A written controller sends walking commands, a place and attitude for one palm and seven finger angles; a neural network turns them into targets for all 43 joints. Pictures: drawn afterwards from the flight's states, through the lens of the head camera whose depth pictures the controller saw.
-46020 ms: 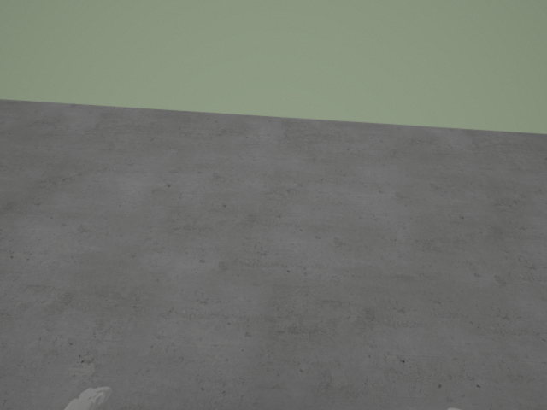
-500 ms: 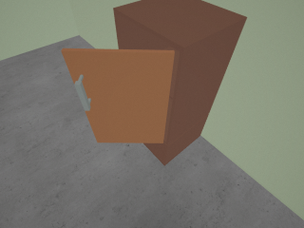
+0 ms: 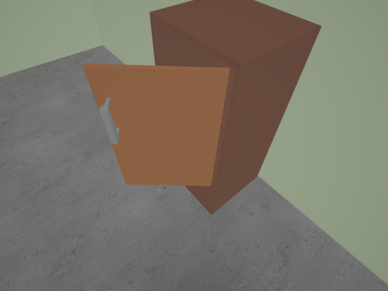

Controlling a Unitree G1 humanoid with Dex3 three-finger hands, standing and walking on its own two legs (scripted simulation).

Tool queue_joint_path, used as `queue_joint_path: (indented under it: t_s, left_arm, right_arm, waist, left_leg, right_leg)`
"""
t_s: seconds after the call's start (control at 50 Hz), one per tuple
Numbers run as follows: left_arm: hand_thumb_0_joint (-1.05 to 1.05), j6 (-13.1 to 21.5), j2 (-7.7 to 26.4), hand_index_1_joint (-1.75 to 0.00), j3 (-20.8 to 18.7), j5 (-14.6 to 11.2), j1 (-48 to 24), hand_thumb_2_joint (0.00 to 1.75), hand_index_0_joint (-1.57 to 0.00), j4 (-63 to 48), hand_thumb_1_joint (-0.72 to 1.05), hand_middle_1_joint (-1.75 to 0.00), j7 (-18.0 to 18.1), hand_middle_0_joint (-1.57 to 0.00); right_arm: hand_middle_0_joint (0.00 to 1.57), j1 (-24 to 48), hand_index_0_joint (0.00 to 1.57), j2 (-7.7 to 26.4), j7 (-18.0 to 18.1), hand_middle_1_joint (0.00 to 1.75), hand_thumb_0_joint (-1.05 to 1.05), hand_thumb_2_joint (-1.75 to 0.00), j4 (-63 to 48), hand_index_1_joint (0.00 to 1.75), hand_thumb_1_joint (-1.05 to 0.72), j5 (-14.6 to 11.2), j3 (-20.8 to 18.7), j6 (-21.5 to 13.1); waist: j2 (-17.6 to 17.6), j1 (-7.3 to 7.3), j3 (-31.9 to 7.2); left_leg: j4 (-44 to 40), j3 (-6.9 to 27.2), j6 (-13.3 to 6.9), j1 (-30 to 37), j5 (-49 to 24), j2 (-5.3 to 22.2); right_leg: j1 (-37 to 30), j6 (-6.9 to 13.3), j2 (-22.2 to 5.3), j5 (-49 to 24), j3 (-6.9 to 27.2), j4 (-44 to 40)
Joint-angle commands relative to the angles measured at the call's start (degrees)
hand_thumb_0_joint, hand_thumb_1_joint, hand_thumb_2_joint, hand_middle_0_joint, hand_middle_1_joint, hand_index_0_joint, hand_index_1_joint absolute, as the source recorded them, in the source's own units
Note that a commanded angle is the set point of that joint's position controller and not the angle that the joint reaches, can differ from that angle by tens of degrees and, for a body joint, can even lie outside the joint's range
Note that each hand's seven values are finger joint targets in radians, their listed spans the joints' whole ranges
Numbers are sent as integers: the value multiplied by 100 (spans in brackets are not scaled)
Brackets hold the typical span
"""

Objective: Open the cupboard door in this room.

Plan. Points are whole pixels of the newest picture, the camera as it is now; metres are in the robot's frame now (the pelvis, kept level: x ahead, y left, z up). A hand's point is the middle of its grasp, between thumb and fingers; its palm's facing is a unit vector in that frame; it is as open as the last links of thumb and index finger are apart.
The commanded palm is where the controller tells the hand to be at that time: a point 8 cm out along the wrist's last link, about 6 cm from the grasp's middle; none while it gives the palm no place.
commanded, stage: look again from close up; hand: left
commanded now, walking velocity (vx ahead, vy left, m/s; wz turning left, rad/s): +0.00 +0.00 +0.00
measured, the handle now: (111, 121) +0.58 +0.29 -0.04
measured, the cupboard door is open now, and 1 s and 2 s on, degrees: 49 49 49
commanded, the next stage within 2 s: shuffle to correct the standing spot in 0.42 s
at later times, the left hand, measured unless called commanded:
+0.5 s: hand out of the picture -0.05 +0.24 -0.18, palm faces +0.01 -0.98 -0.20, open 7.3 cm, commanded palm none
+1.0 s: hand out of the picture -0.07 +0.24 -0.19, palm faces +0.03 -0.99 -0.11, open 7.3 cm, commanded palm none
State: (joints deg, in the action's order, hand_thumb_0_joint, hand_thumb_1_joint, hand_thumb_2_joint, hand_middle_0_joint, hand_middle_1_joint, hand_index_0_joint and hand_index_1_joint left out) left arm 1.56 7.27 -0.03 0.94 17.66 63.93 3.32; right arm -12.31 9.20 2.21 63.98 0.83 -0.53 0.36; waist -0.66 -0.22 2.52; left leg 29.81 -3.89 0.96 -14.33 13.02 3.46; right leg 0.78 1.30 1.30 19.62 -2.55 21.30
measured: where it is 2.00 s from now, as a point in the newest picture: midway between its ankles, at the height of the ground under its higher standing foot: outside the picture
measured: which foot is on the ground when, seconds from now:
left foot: down 0.00-1.00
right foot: down 0.00-0.84, up 0.86-1.00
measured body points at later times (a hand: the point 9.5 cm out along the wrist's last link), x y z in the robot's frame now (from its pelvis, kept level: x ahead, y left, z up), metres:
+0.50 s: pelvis -0.06 +0.05 -0.01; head -0.06 +0.07 +0.44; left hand -0.05 +0.29 -0.17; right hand -0.03 -0.18 -0.15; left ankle +0.02 +0.13 -0.74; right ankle -0.09 -0.09 -0.74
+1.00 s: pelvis -0.05 +0.08 +0.00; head -0.04 +0.11 +0.45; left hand -0.07 +0.29 -0.17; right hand -0.08 -0.14 -0.14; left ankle -0.04 +0.14 -0.74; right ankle -0.06 -0.05 -0.67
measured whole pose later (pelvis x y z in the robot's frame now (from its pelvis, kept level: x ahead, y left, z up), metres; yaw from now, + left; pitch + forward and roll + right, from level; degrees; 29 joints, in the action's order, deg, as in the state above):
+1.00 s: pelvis -0.05 +0.08 +0.00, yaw -1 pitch +0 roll +0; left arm -0.2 8.6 -2.0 2.0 21.8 61.3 0.1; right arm -22.6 6.6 1.2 60.6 1.4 -0.6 -2.5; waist -3.8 0.0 -0.6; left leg 27.1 -6.4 -5.0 -13.4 14.5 -2.2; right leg 28.8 2.0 -3.7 18.1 -2.0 61.4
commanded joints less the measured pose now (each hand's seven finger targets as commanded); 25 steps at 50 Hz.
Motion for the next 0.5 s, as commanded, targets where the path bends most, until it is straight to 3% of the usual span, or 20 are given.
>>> queue_joint_path:
  t_s: [0.0,0.04,0.06,0.08,0.1,0.12,0.14,0.16,0.2,0.22,0.34,0.42,0.48]
  left_arm:
    - [0,218,932,-30,-105,22,630,90,-20,-360,90,-30,112,-20]
    - [0,173,842,-30,-132,-16,556,90,-20,-592,90,-30,92,-20]
    - [0,97,741,-30,-123,-5,495,90,-20,-674,90,-30,83,-20]
    - [0,19,643,-30,-124,8,520,90,-20,-738,90,-30,70,-20]
    - [0,-28,571,-30,-115,20,597,90,-20,-737,90,-30,49,-20]
    - [0,-50,614,-30,-116,20,638,90,-20,-710,90,-30,26,-20]
    - [0,-63,647,-30,-115,17,689,90,-20,-704,90,-30,6,-20]
    - [0,-64,673,-30,-108,35,695,90,-20,-700,90,-30,-1,-20]
    - [0,-98,748,-30,-94,33,682,90,-20,-723,90,-30,-24,-20]
    - [0,-99,773,-30,-101,22,609,90,-20,-755,90,-30,-28,-20]
    - [0,-187,823,-30,-111,37,539,90,-20,-867,90,-30,-85,-20]
    - [0,-193,804,-30,-109,61,738,90,-20,-786,90,-30,-122,-20]
    - [0,-170,781,-30,-108,70,920,90,-20,-713,90,-30,-132,-20]
  right_arm:
    - [20,-624,20,277,-12,30,0,-90,-610,30,-90,3,-94,-203]
    - [20,-814,20,551,-15,30,0,-90,-671,30,-90,-19,-170,-235]
    - [20,-859,20,671,-7,30,0,-90,-658,30,-90,-10,-169,-235]
    - [20,-714,20,703,12,30,0,-90,-694,30,-90,-13,-169,-211]
    - [20,-542,20,693,25,30,0,-90,-731,30,-90,-11,-159,-197]
    - [20,-437,20,666,23,30,0,-90,-782,30,-90,-8,-139,-182]
    - [20,-362,20,639,6,30,0,-90,-845,30,-90,-7,-122,-164]
    - [20,-352,20,576,-16,30,0,-90,-858,30,-90,0,-95,-163]
    - [20,-401,20,603,-46,30,0,-90,-879,30,-90,-2,-96,-177]
    - [20,-424,20,666,-44,30,0,-90,-860,30,-90,1,-115,-175]
    - [20,-332,20,907,-82,30,0,-90,-926,30,-90,21,-203,-140]
    - [20,-271,20,962,-100,30,0,-90,-930,30,-90,16,-223,-114]
    - [20,-294,20,901,-114,30,0,-90,-892,30,-90,17,-215,-93]
  waist:
    - [-804,293,-647]
    - [-794,268,-1185]
    - [-312,227,-1018]
    - [32,117,-595]
    - [464,15,-196]
    - [504,-30,130]
    - [413,-58,355]
    - [443,-51,451]
    - [334,-10,164]
    - [31,2,37]
    - [518,-39,274]
    - [425,-108,185]
    - [253,-123,56]
  left_leg:
    - [273,-70,-292,-33,-107,-211]
    - [346,191,-406,536,-1914,68]
    - [341,354,-477,670,-2559,272]
    - [223,547,-549,561,-2701,468]
    - [101,654,-567,370,-2611,548]
    - [-11,725,-554,81,-2165,502]
    - [-110,710,-509,-150,-1492,411]
    - [-169,697,-482,-239,-1338,321]
    - [-263,737,-481,-83,-1124,276]
    - [-230,773,-493,-57,-1040,308]
    - [-1381,1329,-557,-564,1474,499]
    - [-1666,1365,-560,-742,2035,520]
    - [-1616,1235,-506,-657,1920,423]
  right_leg:
    - [-124,2,-1165,-7751,535,1036]
    - [35,29,-878,-5995,378,1291]
    - [398,34,-719,-4439,312,1244]
    - [857,30,-560,-2781,277,1017]
    - [1146,46,-457,-1665,317,754]
    - [1243,76,-426,-1136,356,564]
    - [1336,123,-449,-892,455,422]
    - [1322,147,-478,-952,508,361]
    - [1291,117,-492,-789,492,424]
    - [1248,97,-443,-719,439,476]
    - [1347,56,-301,248,195,650]
    - [1228,63,-316,263,131,640]
    - [1215,93,-367,308,197,452]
